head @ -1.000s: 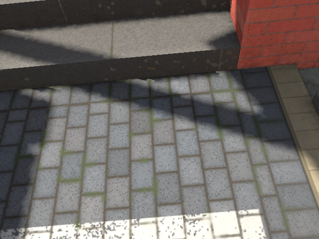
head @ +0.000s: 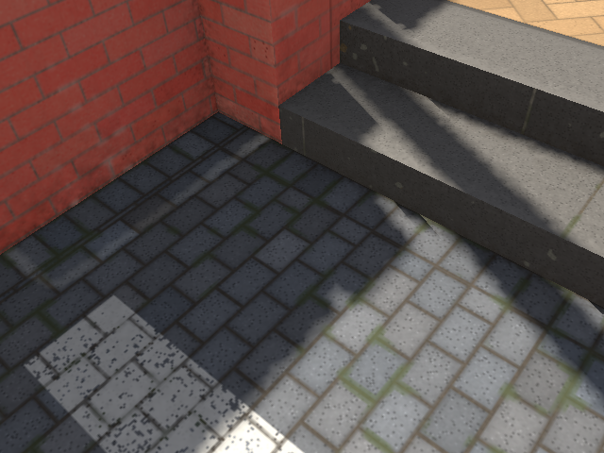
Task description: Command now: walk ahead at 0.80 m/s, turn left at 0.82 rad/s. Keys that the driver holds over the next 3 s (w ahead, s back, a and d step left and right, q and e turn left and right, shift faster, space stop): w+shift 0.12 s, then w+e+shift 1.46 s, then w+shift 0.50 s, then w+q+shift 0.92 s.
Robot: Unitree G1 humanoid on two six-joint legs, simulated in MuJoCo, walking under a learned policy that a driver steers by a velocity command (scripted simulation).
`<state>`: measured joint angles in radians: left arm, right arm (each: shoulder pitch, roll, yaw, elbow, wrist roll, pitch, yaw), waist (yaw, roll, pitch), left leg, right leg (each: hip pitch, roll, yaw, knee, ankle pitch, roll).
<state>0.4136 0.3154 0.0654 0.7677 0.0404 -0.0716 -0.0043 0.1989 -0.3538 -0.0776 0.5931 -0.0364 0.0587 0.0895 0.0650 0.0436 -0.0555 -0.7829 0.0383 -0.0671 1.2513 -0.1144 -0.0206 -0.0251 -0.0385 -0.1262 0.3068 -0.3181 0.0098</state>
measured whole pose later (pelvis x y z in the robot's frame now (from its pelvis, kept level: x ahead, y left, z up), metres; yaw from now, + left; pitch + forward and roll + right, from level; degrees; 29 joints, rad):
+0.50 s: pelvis +0.37 +0.12 -0.01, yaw -3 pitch +0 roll +1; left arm 0.22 0.29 0.05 0.82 0.00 -0.01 -0.06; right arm 0.45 -0.26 -0.04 0.86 -0.02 -0.09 0.01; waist -0.02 -0.03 0.03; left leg 0.10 -0.05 0.23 0.26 -0.38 0.05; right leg -0.77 -0.09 -0.04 1.15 -0.04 -0.09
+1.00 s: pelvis +0.83 +0.09 -0.01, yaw -29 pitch +2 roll +0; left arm 0.45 0.31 0.08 0.89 0.00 -0.08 -0.02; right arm -0.07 -0.26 0.05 0.57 -0.03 -0.06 0.01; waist 0.14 0.00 0.04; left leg -0.67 0.11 -0.10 0.59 0.03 -0.06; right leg 0.05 0.18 0.23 0.32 -0.36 -0.16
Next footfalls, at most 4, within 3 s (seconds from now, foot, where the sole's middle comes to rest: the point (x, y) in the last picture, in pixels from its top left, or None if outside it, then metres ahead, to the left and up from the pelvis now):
0.22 left None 0.28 0.19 -0.78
0.66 right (312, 385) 0.71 0.09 -0.78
1.08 left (312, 244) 1.16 0.12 -0.78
1.52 right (411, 243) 1.17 -0.17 -0.78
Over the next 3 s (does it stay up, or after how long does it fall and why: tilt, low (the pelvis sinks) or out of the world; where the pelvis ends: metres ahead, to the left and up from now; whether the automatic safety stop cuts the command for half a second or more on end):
stays up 1.85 -1.25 0.29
